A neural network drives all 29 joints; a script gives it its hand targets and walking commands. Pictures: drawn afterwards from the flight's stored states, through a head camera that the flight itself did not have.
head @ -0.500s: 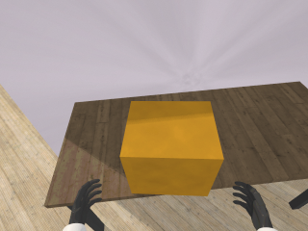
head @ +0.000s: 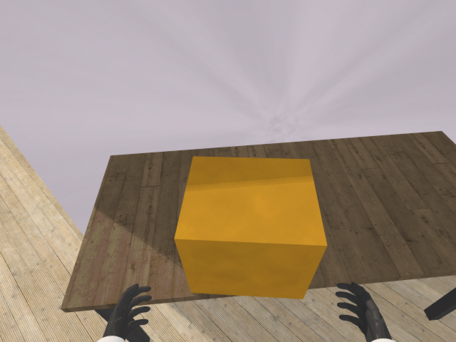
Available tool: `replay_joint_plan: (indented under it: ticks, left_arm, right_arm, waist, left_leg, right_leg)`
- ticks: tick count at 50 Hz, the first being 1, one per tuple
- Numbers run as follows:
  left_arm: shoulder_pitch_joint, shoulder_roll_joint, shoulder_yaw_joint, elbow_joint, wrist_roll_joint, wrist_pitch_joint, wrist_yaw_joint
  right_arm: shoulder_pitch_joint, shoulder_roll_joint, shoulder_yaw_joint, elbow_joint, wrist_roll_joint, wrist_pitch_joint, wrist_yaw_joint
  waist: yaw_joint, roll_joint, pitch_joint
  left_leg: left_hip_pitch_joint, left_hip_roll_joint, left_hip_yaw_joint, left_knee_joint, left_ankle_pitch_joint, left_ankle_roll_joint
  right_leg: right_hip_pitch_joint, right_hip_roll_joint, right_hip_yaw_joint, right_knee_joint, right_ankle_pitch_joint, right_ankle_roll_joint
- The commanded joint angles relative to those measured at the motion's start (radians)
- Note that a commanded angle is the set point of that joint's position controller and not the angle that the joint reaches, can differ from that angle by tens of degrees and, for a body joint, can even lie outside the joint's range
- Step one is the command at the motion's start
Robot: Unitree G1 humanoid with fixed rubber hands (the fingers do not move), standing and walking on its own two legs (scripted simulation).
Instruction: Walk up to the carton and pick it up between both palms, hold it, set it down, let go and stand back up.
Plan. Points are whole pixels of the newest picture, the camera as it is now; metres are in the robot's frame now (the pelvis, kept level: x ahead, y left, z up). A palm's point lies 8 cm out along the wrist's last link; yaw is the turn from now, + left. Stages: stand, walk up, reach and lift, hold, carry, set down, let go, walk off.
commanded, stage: set down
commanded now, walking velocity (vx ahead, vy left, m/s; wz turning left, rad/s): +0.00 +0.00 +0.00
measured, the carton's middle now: (248, 228) +0.39 +0.00 -0.08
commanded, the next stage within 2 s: let go in 0.66 s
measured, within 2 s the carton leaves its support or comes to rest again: neither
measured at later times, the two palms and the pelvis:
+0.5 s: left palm (115, 340) +0.16 +0.24 -0.07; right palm out of the picture +0.16 -0.22 -0.08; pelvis +0.00 +0.01 +0.00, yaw -1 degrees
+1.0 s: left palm out of the picture +0.15 +0.23 -0.07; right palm out of the picture +0.15 -0.22 -0.08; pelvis -0.01 +0.01 +0.00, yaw -1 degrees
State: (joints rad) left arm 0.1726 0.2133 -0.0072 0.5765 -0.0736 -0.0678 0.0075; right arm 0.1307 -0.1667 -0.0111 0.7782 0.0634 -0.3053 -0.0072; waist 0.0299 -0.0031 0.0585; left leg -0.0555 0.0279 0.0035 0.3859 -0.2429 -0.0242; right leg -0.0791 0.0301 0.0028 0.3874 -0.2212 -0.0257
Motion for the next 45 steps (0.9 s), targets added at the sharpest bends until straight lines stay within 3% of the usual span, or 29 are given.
replay_joint_plan:
  ticks: [1,8,19,32,45]
  left_arm:
    - [-0.057,0.105,0.042,-0.144,0.014,0.002,-0.002]
    - [-0.027,0.086,0.05,-0.13,0.054,0.072,-0.011]
    - [-0.043,0.09,0.052,-0.172,0.066,0.139,-0.001]
    - [-0.049,0.083,0.044,-0.162,0.07,0.165,0.004]
    - [-0.075,0.083,0.035,-0.159,0.061,0.176,0.006]
  right_arm:
    - [-0.059,-0.092,-0.027,-0.114,-0.016,-0.012,-0.005]
    - [-0.046,-0.093,-0.029,-0.078,-0.04,0.024,-0.001]
    - [-0.052,-0.107,-0.046,-0.102,-0.064,0.059,0.012]
    - [-0.049,-0.125,-0.053,-0.101,-0.07,0.068,0.022]
    - [-0.06,-0.133,-0.066,-0.127,-0.084,0.094,0.026]
  waist:
    - [-0.002,0.005,-0.089]
    - [-0.005,0.028,-0.031]
    - [-0.006,0.012,-0.048]
    - [-0.009,0.03,-0.04]
    - [-0.009,0.004,-0.025]
  left_leg:
    - [-0.011,-0.034,0.053,-0.038,0.257,-0.014]
    - [0.017,-0.029,0.057,-0.045,0.261,-0.021]
    - [0.022,-0.022,0.069,-0.043,0.252,-0.017]
    - [0.018,-0.023,0.075,-0.039,0.225,-0.015]
    - [-0.017,-0.021,0.078,-0.053,0.164,-0.001]
  right_leg:
    - [0.033,-0.013,0.006,-0.074,0.199,0.012]
    - [0.005,-0.01,-0.002,-0.097,0.174,0.004]
    - [0.003,-0.005,-0.019,-0.093,0.16,0.007]
    - [-0.013,-0.004,-0.024,-0.089,0.144,0.003]
    - [-0.013,-0.004,-0.018,-0.081,0.093,0.002]
